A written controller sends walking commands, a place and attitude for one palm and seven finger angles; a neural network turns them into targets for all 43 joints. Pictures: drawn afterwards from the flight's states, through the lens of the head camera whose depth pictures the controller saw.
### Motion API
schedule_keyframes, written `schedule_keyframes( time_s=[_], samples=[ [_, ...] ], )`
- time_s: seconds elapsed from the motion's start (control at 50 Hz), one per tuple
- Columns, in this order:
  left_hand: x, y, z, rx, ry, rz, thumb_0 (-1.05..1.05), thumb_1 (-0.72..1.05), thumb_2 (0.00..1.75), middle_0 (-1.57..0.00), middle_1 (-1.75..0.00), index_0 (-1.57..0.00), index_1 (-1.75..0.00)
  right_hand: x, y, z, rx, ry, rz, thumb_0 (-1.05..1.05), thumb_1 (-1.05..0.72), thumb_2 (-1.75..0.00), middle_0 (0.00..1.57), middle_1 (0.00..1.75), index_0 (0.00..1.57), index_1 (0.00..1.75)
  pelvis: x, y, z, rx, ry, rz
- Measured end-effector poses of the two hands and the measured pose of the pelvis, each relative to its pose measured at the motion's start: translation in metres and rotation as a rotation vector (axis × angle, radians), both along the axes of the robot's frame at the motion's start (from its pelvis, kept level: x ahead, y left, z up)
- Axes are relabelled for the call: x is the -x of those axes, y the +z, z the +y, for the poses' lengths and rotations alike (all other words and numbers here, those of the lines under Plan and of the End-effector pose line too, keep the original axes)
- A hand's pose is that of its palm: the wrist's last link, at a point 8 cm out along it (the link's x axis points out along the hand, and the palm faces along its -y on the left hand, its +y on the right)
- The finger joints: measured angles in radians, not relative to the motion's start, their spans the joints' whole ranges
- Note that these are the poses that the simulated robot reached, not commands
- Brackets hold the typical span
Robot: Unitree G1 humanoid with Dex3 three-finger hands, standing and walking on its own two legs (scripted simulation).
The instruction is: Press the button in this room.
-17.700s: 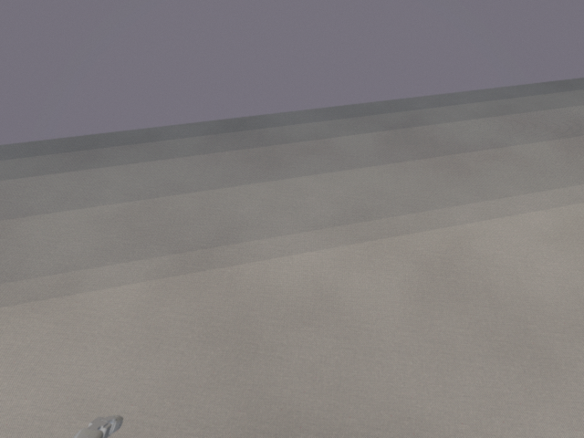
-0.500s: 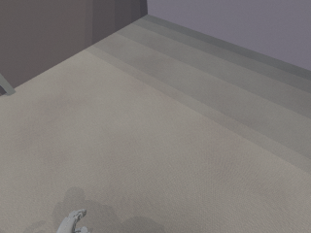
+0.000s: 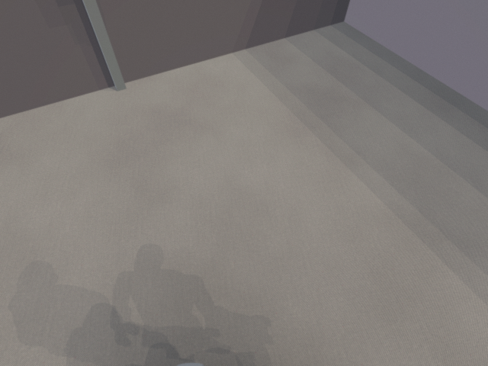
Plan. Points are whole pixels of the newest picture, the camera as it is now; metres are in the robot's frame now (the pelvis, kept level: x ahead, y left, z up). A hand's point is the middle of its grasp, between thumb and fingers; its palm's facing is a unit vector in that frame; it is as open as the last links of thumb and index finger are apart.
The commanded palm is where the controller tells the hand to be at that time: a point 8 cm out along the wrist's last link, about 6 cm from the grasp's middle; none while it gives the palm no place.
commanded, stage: turn or walk to find it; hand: left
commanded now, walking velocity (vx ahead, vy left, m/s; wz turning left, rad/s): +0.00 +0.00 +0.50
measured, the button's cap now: out of the picture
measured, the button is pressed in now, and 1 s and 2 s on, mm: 0 0 0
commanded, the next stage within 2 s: stand and wait in 1.94 s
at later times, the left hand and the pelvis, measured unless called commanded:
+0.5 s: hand out of the picture +0.11 +0.22 -0.13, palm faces +0.16 -0.95 -0.25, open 7.4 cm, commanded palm none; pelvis +0.02 +0.00 +0.01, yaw +12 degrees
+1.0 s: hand out of the picture -0.01 +0.13 -0.16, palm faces +0.55 -0.82 -0.16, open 7.4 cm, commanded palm none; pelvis +0.17 +0.06 -0.01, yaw +28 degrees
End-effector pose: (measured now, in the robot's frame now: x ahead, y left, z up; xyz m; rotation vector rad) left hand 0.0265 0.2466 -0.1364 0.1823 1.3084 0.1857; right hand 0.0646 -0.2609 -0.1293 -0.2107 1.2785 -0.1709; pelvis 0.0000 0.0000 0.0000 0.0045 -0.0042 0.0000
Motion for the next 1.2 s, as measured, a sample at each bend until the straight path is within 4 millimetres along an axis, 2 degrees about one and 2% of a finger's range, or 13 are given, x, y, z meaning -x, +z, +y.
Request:
schedule_keyframes(
  time_s=[0.06,0.12,0.3,0.4,0.5,0.58,0.7,0.8,0.9,1.0,1.06,1.1,1.2],
  samples=[
    [0.020,-0.014,0.024,0.003,0.054,0.041,0.00,0.90,0.89,-0.20,-0.30,-0.20,-0.30,-0.029,0.006,0.019,0.019,0.058,-0.078,0.00,-0.91,-0.90,0.20,0.30,0.20,0.30,0.002,-0.006,0.013,-0.003,0.021,-0.006],
    [0.027,-0.011,0.038,-0.002,0.082,0.069,0.01,0.90,0.89,-0.20,-0.30,-0.20,-0.30,-0.044,0.018,0.036,0.023,0.096,-0.123,0.00,-0.90,-0.90,0.20,0.30,0.20,0.30,0.002,0.001,0.021,0.016,0.040,-0.008],
    [-0.002,0.013,0.051,-0.013,0.108,-0.073,0.01,0.90,0.90,-0.20,-0.30,-0.20,-0.30,-0.047,0.024,0.057,-0.010,0.158,-0.118,0.00,-0.90,-0.90,0.20,0.30,0.20,0.30,0.002,0.013,0.026,0.028,0.119,-0.002],
    [-0.030,0.024,0.040,-0.017,0.091,-0.141,0.01,0.90,0.90,-0.20,-0.30,-0.19,-0.30,-0.029,0.014,0.047,-0.041,0.141,-0.066,0.00,-0.90,-0.90,0.21,0.30,0.20,0.30,-0.007,0.013,0.016,0.018,0.157,0.004],
    [-0.062,0.033,0.017,-0.035,0.078,-0.220,0.01,0.90,0.90,-0.20,-0.30,-0.20,-0.30,-0.011,-0.007,0.021,-0.061,0.126,0.038,0.00,-0.90,-0.90,0.21,0.30,0.20,0.30,-0.024,0.007,-0.004,0.005,0.205,0.009],
    [-0.059,0.034,-0.001,-0.061,0.143,-0.264,0.00,0.90,0.89,-0.20,-0.30,-0.20,-0.30,-0.020,-0.021,0.002,-0.062,0.174,0.125,0.01,-0.90,-0.90,0.20,0.30,0.20,0.30,-0.041,0.000,-0.017,-0.002,0.272,-0.003],
    [-0.009,0.035,-0.026,-0.040,0.284,-0.103,0.00,0.90,0.89,-0.20,-0.30,-0.20,-0.30,-0.086,-0.008,0.001,-0.072,0.251,0.089,0.01,-0.90,-0.90,0.20,0.30,0.20,0.30,-0.075,0.015,-0.016,-0.031,0.335,-0.006],
    [0.031,0.026,-0.049,0.011,0.411,0.044,0.00,0.90,0.89,-0.20,-0.30,-0.20,-0.30,-0.152,-0.004,0.026,-0.068,0.340,0.061,0.01,-0.91,-0.90,0.20,0.30,0.20,0.30,-0.105,0.015,-0.004,-0.022,0.398,-0.005],
    [0.057,0.016,-0.070,0.088,0.528,0.186,0.00,0.90,0.89,-0.20,-0.30,-0.20,-0.30,-0.229,-0.006,0.081,-0.072,0.465,0.027,0.01,-0.91,-0.90,0.20,0.30,0.19,0.30,-0.137,0.007,0.020,-0.001,0.453,0.004],
    [0.065,0.004,-0.074,0.181,0.623,0.317,0.00,0.90,0.89,-0.20,-0.30,-0.20,-0.30,-0.314,-0.012,0.169,-0.092,0.607,-0.067,0.01,-0.91,-0.90,0.20,0.30,0.19,0.30,-0.172,-0.009,0.061,0.014,0.489,0.013],
    [0.056,-0.007,-0.056,0.226,0.646,0.366,0.01,0.90,0.89,-0.20,-0.30,-0.20,-0.30,-0.354,-0.015,0.218,-0.105,0.647,-0.163,0.00,-0.91,-0.90,0.20,0.30,0.20,0.30,-0.191,-0.020,0.091,0.008,0.507,0.003],
    [0.035,-0.010,-0.031,0.216,0.639,0.339,0.01,0.90,0.89,-0.20,-0.30,-0.20,-0.30,-0.366,-0.010,0.237,-0.119,0.640,-0.197,0.00,-0.91,-0.90,0.20,0.30,0.20,0.30,-0.201,-0.017,0.105,0.010,0.503,-0.012],
    [-0.056,-0.008,0.057,0.115,0.575,0.121,0.01,0.90,0.89,-0.20,-0.30,-0.20,-0.30,-0.370,0.007,0.252,-0.115,0.575,-0.192,-0.01,-0.91,-0.90,0.20,0.30,0.20,0.30,-0.231,0.001,0.131,0.005,0.510,-0.031]
  ],
)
